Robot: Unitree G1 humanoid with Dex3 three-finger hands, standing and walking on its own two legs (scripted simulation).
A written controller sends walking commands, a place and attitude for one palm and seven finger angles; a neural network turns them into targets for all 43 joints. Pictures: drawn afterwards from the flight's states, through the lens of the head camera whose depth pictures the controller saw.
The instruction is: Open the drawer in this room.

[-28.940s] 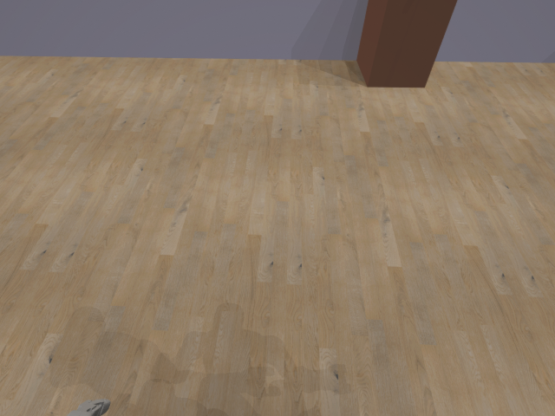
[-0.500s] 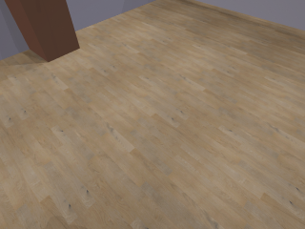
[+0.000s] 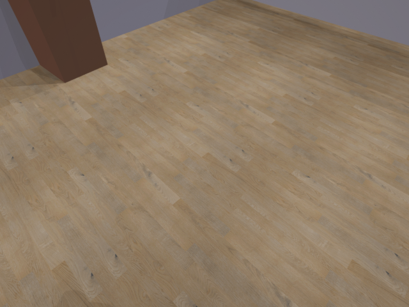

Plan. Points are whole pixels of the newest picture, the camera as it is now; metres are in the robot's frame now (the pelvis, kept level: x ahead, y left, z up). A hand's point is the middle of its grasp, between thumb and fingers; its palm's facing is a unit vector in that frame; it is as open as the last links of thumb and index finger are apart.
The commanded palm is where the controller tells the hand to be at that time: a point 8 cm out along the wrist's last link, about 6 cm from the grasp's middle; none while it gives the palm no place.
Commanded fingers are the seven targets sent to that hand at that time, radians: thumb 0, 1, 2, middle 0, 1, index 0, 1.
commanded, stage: turn or walk to find it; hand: left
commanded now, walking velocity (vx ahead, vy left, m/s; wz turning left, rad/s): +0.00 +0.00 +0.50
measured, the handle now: out of the picture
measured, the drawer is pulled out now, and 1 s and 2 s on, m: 0.00 0.00 0.00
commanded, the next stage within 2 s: stand and wait in 0.78 s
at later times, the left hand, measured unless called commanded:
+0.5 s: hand out of the picture +0.06 +0.22 -0.16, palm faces +0.25 -0.93 -0.25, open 7.4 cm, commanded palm none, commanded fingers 0.00 0.90 0.90 -0.20 -0.30 -0.20 -0.30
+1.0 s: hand out of the picture -0.11 +0.08 -0.16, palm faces +0.51 -0.83 -0.23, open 7.4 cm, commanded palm none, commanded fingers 0.00 0.90 0.90 -0.20 -0.30 -0.20 -0.30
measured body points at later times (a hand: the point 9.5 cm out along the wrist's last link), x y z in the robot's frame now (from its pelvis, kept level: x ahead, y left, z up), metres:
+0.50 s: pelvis -0.02 -0.01 -0.01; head +0.03 +0.01 +0.44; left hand +0.04 +0.27 -0.15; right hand +0.07 -0.24 -0.15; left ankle -0.01 +0.12 -0.74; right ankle -0.03 -0.14 -0.69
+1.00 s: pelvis +0.05 -0.02 -0.01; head +0.11 -0.01 +0.44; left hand -0.13 +0.13 -0.15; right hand +0.25 -0.20 -0.17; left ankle +0.03 +0.11 -0.70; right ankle -0.01 -0.15 -0.74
